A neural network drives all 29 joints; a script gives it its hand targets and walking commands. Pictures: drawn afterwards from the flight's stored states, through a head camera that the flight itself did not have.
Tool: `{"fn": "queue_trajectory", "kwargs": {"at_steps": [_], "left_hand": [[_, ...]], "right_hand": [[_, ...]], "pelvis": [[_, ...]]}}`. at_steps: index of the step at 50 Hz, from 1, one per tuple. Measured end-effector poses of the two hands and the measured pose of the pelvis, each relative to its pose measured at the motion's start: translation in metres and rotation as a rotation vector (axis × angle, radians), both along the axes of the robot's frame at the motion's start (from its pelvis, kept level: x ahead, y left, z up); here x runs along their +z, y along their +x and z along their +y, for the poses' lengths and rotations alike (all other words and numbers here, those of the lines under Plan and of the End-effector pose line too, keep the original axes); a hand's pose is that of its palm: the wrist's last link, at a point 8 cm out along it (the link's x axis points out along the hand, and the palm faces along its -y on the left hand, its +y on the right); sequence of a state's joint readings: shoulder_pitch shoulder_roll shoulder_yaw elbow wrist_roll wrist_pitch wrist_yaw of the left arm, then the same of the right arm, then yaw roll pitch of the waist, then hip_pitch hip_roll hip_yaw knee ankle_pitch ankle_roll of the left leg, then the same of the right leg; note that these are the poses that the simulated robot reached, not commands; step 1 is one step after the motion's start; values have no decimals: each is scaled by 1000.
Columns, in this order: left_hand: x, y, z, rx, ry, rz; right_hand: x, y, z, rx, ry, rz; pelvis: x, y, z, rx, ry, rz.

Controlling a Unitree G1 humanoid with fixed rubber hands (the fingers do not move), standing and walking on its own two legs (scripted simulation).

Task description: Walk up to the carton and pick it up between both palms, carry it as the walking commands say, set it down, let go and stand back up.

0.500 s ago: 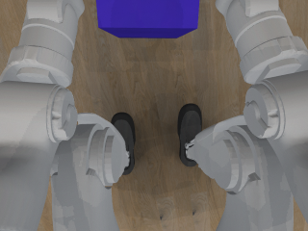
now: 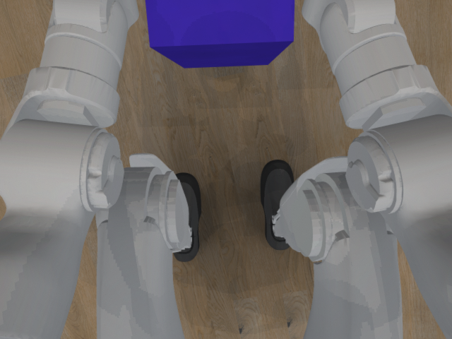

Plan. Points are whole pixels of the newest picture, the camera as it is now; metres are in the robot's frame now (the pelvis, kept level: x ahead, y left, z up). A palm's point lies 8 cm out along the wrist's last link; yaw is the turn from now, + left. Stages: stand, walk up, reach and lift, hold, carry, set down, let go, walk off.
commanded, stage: reach and lift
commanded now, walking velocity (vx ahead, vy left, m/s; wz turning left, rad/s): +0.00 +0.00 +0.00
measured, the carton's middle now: out of the picture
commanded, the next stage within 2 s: none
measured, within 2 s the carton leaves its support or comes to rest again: neither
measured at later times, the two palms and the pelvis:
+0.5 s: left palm out of the picture +0.57 +0.16 -0.08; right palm out of the picture +0.57 -0.09 -0.08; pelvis +0.00 -0.01 +0.02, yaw +1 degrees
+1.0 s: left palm out of the picture +0.55 +0.16 -0.02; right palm out of the picture +0.54 -0.09 -0.02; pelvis -0.01 -0.01 +0.06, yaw +2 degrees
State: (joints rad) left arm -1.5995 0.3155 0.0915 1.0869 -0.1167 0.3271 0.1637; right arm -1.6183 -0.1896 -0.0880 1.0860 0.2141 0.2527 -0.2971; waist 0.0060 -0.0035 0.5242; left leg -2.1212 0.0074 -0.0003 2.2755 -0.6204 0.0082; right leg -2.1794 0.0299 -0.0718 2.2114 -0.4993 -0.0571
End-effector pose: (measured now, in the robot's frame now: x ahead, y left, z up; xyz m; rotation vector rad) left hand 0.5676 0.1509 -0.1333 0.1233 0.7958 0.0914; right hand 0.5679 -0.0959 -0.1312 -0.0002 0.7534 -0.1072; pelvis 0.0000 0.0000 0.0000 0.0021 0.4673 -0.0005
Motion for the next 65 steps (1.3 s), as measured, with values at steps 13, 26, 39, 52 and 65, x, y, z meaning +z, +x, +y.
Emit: {"fn": "queue_trajectory", "kwargs": {"at_steps": [13,26,39,52,65], "left_hand": [[20,1,7,13,-7,-12],[58,4,4,16,-15,-54],[93,-8,3,37,-39,-72],[122,-20,7,46,-50,-82],[166,-31,11,59,-46,-101]], "right_hand": [[18,0,7,11,-14,-10],[50,-5,5,-19,7,-49],[86,-16,4,-34,20,-67],[115,-28,8,-36,19,-74],[157,-37,12,-27,22,-90]], "pelvis": [[4,-2,-5,3,15,-21],[19,-5,-6,7,18,-45],[42,-11,-7,15,21,-79],[64,-14,-5,22,17,-105],[87,-20,-5,33,18,-154]]}}
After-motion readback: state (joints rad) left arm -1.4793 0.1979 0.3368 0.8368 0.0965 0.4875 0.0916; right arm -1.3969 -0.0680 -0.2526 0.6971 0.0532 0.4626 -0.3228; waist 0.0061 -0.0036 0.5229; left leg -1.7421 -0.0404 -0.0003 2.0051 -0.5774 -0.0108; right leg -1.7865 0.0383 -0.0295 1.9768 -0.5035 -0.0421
